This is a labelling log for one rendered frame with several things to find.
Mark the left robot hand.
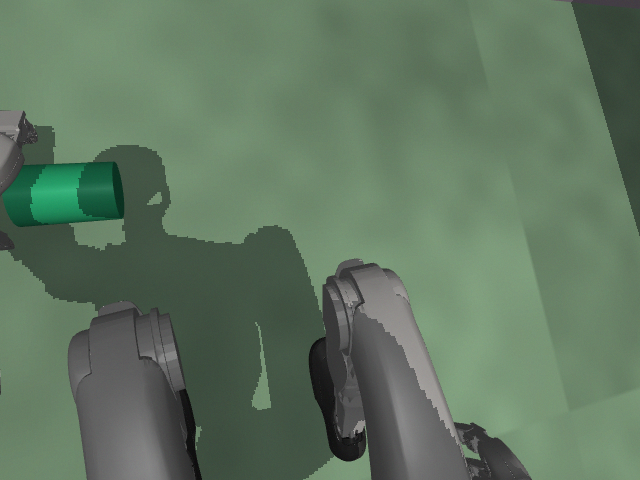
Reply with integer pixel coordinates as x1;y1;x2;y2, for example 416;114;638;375
0;111;38;251

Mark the right robot hand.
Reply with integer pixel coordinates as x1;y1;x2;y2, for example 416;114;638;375
454;422;532;480

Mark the right robot foot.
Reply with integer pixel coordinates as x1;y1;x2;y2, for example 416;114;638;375
309;337;366;462

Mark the left robot foot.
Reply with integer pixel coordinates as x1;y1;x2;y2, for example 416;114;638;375
179;389;202;480

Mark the can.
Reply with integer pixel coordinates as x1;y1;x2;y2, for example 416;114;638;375
2;162;124;227

